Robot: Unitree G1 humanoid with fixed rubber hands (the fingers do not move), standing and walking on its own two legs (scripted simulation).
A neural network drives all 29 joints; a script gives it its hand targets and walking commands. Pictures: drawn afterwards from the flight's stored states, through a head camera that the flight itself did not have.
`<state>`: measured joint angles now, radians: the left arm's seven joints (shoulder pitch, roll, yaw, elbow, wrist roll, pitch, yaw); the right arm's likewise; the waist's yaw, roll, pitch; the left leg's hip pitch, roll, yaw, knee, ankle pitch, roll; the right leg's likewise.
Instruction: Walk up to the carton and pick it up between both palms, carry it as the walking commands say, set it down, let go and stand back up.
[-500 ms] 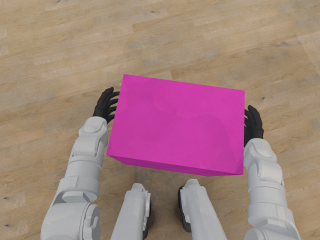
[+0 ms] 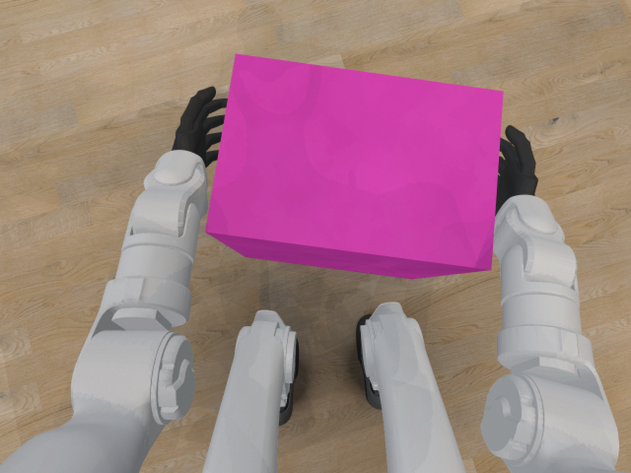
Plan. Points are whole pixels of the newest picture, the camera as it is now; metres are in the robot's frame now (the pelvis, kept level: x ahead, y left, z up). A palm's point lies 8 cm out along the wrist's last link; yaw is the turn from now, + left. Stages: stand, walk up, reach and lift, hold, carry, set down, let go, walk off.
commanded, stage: set down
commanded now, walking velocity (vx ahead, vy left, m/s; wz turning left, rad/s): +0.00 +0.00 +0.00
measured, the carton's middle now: (344, 193) +0.46 -0.03 -0.17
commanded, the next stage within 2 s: none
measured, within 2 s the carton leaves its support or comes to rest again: rests again in 1.72 s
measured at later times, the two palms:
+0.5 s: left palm (222, 162) +0.51 +0.14 -0.18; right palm (480, 200) +0.45 -0.23 -0.20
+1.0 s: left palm (243, 167) +0.54 +0.13 -0.29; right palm (464, 206) +0.46 -0.24 -0.28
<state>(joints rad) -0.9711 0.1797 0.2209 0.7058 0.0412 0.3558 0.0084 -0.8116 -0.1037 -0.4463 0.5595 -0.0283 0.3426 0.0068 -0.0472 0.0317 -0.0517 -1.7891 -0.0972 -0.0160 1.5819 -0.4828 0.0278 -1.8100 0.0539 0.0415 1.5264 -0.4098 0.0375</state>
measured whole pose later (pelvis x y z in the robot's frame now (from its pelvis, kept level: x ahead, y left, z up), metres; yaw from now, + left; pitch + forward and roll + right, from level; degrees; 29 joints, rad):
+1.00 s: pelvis -0.04 +0.00 -0.13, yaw -1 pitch +29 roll -3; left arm -1.50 0.42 0.06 0.88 -0.10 0.39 0.02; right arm -1.24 -0.23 -0.42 0.58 0.12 0.42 -0.11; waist -0.09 -0.02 0.53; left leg -2.03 -0.10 0.00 2.06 -0.53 0.03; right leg -2.04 0.07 0.01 1.98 -0.44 0.05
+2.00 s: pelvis -0.04 +0.00 -0.19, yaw +0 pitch +27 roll -3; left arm -1.60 0.47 -0.05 1.12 -0.18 0.27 0.03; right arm -1.35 -0.29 -0.34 0.87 0.20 0.26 -0.12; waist -0.08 -0.01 0.52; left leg -2.16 -0.11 0.00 2.24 -0.55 0.02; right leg -2.17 0.06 -0.01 2.16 -0.47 0.05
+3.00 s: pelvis -0.02 -0.01 -0.19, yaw +0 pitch +31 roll -3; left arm -1.52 0.42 0.03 1.19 -0.11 0.17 0.01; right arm -1.30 -0.24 -0.42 0.96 0.08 0.16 -0.06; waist -0.09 -0.02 0.38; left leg -2.22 -0.10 0.01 2.26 -0.59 0.02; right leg -2.24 0.06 -0.01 2.19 -0.50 0.05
